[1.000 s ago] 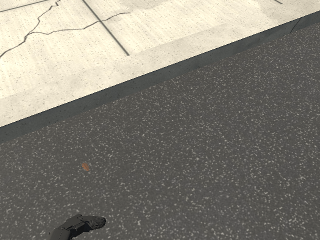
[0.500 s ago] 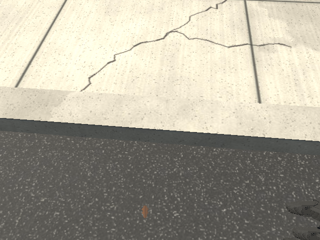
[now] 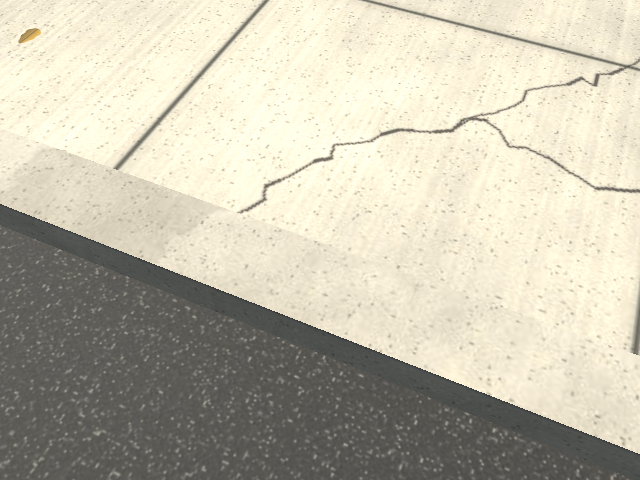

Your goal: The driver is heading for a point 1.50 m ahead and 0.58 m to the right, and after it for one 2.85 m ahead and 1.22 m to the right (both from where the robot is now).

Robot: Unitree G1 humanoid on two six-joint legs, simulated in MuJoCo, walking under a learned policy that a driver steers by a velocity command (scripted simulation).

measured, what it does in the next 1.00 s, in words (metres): steps on the spot, turning right: right foot, then left foot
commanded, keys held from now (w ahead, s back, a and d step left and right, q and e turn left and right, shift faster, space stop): shift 0.22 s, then e+shift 0.78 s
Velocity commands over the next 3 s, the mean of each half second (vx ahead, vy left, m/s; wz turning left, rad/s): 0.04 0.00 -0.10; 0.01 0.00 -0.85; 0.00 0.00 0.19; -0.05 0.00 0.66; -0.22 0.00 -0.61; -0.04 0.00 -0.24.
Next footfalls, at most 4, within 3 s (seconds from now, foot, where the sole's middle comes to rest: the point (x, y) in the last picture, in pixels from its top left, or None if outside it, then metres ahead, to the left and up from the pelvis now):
0.08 right None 0.13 -0.14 -0.77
0.56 left None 0.08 0.09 -0.77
1.04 right None -0.01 -0.18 -0.77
1.58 left None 0.11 0.04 -0.77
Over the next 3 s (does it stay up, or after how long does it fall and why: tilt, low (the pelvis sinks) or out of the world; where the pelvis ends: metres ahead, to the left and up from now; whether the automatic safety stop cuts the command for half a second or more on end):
stays up -0.06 -0.05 0.01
